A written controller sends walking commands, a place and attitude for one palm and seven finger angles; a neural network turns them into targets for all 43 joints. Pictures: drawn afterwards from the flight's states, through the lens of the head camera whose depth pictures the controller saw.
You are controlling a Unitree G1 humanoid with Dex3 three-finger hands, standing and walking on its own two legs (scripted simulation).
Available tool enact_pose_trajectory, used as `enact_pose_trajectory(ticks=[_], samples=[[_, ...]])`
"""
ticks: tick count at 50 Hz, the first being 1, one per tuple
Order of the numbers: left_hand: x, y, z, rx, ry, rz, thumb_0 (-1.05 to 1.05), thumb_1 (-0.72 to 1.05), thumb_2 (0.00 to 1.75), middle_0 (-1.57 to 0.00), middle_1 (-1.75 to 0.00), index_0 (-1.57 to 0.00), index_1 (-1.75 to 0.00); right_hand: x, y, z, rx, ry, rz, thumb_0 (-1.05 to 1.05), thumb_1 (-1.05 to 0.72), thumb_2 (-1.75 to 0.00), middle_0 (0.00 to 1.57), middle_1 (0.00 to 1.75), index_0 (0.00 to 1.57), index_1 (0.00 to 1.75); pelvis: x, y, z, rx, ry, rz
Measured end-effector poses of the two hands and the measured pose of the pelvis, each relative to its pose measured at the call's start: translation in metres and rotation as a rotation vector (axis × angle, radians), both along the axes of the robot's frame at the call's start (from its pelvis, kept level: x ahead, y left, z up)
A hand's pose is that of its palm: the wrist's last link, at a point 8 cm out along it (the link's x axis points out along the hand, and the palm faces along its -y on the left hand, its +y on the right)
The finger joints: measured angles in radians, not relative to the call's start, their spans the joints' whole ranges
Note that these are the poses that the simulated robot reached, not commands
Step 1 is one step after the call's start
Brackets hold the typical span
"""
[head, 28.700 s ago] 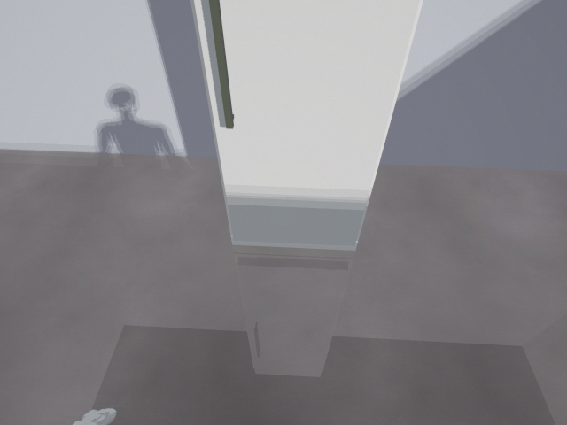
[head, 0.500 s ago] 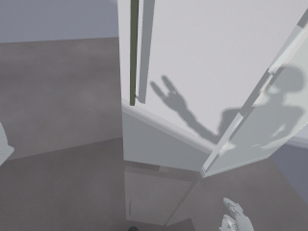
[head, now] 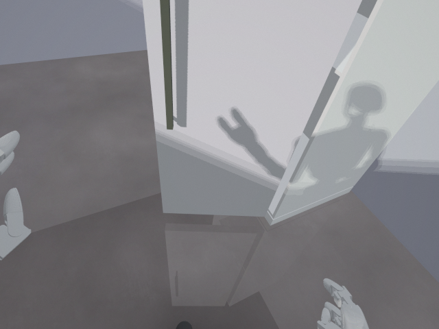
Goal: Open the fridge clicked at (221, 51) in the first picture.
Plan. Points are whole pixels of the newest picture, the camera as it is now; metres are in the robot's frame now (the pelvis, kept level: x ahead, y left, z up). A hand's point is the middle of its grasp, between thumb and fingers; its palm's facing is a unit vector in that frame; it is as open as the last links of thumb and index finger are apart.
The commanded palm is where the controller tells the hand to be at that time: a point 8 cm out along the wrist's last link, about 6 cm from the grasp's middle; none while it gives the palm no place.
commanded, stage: stop stepping back and stand still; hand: left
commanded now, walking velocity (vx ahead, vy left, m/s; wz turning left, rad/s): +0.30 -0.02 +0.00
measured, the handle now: (168, 62) +0.72 +0.17 +0.12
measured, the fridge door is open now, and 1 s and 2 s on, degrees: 65 65 65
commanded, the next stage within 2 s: let the arm hang, fingers relaxed in 0.58 s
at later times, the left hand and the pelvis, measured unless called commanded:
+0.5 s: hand out of the picture +0.12 +0.28 +0.18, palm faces +0.49 -0.74 -0.47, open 7.4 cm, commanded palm +0.05 +0.32 +0.17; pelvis -0.06 +0.02 -0.02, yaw +4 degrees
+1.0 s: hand out of the picture -0.01 +0.20 -0.17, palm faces +0.16 -0.97 -0.17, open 6.9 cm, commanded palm none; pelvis -0.07 +0.02 -0.02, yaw +9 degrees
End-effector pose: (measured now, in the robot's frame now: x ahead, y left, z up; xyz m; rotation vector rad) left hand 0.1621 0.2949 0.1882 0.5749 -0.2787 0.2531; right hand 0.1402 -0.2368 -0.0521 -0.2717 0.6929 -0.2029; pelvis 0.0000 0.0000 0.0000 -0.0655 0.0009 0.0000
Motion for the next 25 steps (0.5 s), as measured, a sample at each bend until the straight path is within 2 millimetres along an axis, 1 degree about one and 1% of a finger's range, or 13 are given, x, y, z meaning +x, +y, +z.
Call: enact_pose_trajectory(ticks=[1,3,5,8,10,13,15,17,19,21,25], samples=[[-0.013,0.002,0.003,0.017,0.007,0.025,0.01,0.89,0.9,-0.22,-0.31,-0.21,-0.31,-0.007,-0.001,-0.003,0.003,0.011,0.004,0.01,-0.9,-0.9,0.2,0.3,0.21,0.3,-0.005,-0.001,0.0,0.01,0.007,0.013],[-0.04,0.004,0.006,0.059,0.002,0.076,0.01,0.89,0.9,-0.22,-0.31,-0.21,-0.31,-0.019,-0.005,-0.014,0.003,0.029,0.024,0.01,-0.9,-0.9,0.2,0.3,0.21,0.3,-0.018,-0.003,-0.006,0.051,0.02,0.02],[-0.062,0.008,0.008,0.045,-0.017,0.122,0.01,0.89,0.9,-0.22,-0.31,-0.21,-0.31,-0.031,-0.007,-0.025,-0.004,0.074,0.033,0.01,-0.9,-0.9,0.2,0.3,0.21,0.3,-0.031,-0.001,-0.009,0.055,0.007,0.004],[-0.082,0.019,0.009,-0.02,-0.094,0.198,0.01,0.89,0.9,-0.22,-0.31,-0.21,-0.31,-0.05,-0.007,-0.033,0.001,0.126,0.026,0.01,-0.9,-0.9,0.2,0.3,0.21,0.3,-0.037,0.002,-0.005,0.072,0.001,0.017],[-0.085,0.03,0.001,-0.086,-0.13,0.259,0.01,0.89,0.9,-0.21,-0.31,-0.21,-0.31,-0.058,-0.004,-0.034,0.001,0.126,0.023,0.01,-0.9,-0.9,0.2,0.3,0.21,0.3,-0.039,0.004,-0.004,0.082,0.003,0.032],[-0.082,0.041,-0.019,-0.18,-0.128,0.313,0.01,0.89,0.9,-0.21,-0.31,-0.21,-0.31,-0.061,0.001,-0.037,-0.013,0.094,0.025,0.01,-0.9,-0.9,0.2,0.3,0.21,0.3,-0.044,0.013,-0.008,0.076,0.001,0.065],[-0.078,0.042,-0.031,-0.209,-0.113,0.299,0.01,0.89,0.9,-0.21,-0.3,-0.2,-0.31,-0.06,0.007,-0.041,-0.025,0.063,0.032,0.01,-0.9,-0.9,0.2,0.3,0.21,0.3,-0.049,0.022,-0.016,0.059,-0.001,0.082],[-0.076,0.041,-0.034,-0.197,-0.089,0.264,0.01,0.89,0.9,-0.21,-0.3,-0.2,-0.31,-0.059,0.015,-0.04,-0.008,0.038,0.021,0.01,-0.9,-0.9,0.2,0.3,0.21,0.3,-0.056,0.025,-0.018,0.082,-0.016,0.068],[-0.076,0.037,-0.03,-0.147,-0.073,0.216,0.02,0.89,0.9,-0.21,-0.3,-0.2,-0.31,-0.058,0.026,-0.036,0.023,0.002,0.021,0.01,-0.9,-0.9,0.2,0.3,0.21,0.3,-0.06,0.025,-0.018,0.095,-0.025,0.049],[-0.077,0.031,-0.018,-0.08,-0.076,0.176,0.02,0.89,0.9,-0.21,-0.31,-0.2,-0.31,-0.059,0.036,-0.034,0.056,-0.021,0.037,0.01,-0.9,-0.9,0.2,0.3,0.2,0.3,-0.062,0.021,-0.017,0.096,-0.027,0.049],[-0.084,0.022,0.008,0.035,-0.129,0.146,0.02,0.89,0.9,-0.21,-0.31,-0.21,-0.31,-0.059,0.046,-0.042,0.108,-0.006,0.086,0.01,-0.9,-0.9,0.2,0.3,0.21,0.3,-0.064,0.016,-0.018,0.061,-0.028,0.07]])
